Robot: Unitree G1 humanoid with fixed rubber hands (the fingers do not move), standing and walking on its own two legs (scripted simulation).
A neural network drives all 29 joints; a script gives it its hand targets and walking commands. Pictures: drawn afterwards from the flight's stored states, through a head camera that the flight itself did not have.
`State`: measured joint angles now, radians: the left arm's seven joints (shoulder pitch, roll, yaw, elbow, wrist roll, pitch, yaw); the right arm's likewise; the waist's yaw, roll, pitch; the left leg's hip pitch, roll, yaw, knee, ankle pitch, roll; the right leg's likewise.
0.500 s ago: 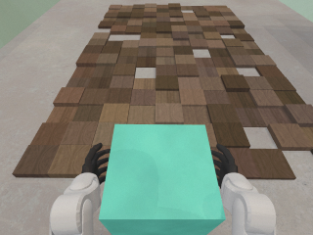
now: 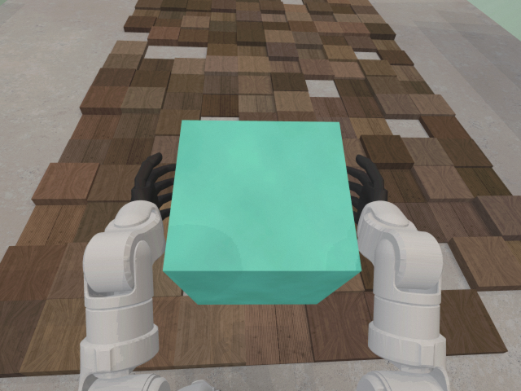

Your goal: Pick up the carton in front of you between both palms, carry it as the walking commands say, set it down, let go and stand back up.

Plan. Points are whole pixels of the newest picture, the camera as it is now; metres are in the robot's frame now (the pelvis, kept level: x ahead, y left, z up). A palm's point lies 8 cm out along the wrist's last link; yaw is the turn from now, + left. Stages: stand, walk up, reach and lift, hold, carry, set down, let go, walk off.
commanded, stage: carry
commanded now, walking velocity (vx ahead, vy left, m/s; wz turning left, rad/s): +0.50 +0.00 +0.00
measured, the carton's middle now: (259, 225) +0.34 +0.00 +0.07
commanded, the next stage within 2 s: none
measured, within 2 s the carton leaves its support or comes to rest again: neither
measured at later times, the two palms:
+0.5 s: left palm (174, 71) +0.68 +0.16 +0.14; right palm (316, 73) +0.70 -0.14 +0.13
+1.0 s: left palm (192, 0) +1.03 +0.16 +0.15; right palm (302, 8) +1.00 -0.14 +0.16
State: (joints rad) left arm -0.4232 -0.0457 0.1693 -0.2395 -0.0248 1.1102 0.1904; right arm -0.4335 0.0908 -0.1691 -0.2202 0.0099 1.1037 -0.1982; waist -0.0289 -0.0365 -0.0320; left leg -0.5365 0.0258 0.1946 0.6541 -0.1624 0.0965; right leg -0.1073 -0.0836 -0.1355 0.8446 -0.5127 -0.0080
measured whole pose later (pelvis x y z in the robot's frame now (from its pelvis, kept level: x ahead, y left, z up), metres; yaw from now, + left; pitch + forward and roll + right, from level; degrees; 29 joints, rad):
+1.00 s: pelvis +0.67 +0.03 +0.03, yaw +0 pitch +5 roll +0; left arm -0.55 -0.12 0.31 -0.18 0.01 1.18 0.18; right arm -0.56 0.11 -0.25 -0.14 0.00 1.16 -0.19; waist -0.09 -0.01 0.00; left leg -0.40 -0.03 0.13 0.53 -0.44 0.09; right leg -0.54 0.02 -0.01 1.38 -0.46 -0.03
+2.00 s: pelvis +1.31 +0.08 +0.06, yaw +2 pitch +5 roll -1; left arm -0.46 -0.14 0.29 -0.12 0.07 1.12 0.15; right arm -0.50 0.13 -0.27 -0.03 -0.02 1.10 -0.17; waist -0.05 0.00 -0.07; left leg -0.02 -0.05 0.08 0.36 -0.42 0.08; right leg -0.64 -0.01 -0.13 0.60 -0.05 -0.06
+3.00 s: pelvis +1.93 +0.10 +0.04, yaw +2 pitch +5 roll -1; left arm -0.54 -0.13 0.25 -0.13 0.03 1.13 0.18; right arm -0.53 0.07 -0.27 -0.13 0.02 1.14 -0.17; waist 0.03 0.03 -0.05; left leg -0.36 0.01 0.01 1.09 -0.44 0.01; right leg -0.49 0.02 -0.14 0.58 -0.20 -0.11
